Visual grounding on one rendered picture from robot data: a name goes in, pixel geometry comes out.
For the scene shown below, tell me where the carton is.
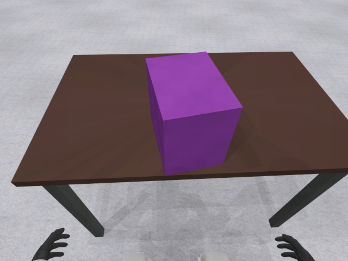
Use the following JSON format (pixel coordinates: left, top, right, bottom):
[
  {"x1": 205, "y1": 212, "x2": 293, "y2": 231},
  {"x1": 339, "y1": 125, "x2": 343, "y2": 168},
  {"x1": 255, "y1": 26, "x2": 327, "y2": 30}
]
[{"x1": 145, "y1": 52, "x2": 243, "y2": 176}]

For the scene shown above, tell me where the robot right hand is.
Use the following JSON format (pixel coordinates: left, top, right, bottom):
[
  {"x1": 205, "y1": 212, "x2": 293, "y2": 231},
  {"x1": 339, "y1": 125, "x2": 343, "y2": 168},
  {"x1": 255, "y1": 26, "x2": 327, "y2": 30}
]
[{"x1": 275, "y1": 234, "x2": 315, "y2": 261}]

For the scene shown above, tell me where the table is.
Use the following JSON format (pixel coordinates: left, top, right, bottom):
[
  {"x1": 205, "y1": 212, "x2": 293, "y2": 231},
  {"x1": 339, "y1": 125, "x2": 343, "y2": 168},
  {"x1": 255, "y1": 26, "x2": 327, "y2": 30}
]
[{"x1": 11, "y1": 52, "x2": 348, "y2": 237}]

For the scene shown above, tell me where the robot left hand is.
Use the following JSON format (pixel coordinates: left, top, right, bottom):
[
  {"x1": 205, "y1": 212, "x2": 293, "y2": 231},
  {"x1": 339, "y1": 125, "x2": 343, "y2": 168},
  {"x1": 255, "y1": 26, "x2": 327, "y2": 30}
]
[{"x1": 32, "y1": 228, "x2": 70, "y2": 261}]

